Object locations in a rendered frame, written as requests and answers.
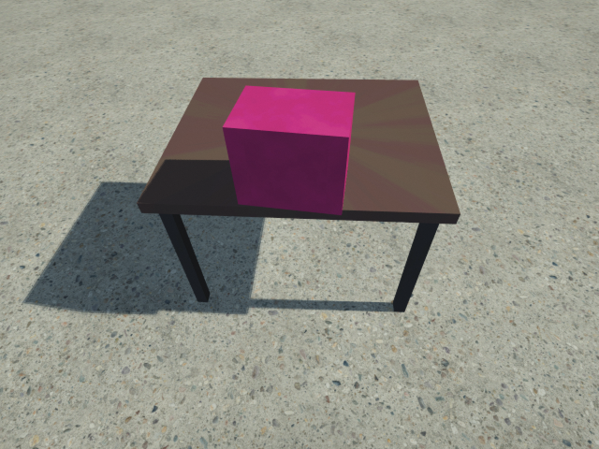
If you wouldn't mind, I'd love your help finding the table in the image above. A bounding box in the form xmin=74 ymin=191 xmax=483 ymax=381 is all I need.
xmin=137 ymin=78 xmax=460 ymax=312

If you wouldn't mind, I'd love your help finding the carton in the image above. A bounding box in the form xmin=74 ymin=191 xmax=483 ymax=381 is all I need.
xmin=223 ymin=86 xmax=355 ymax=215

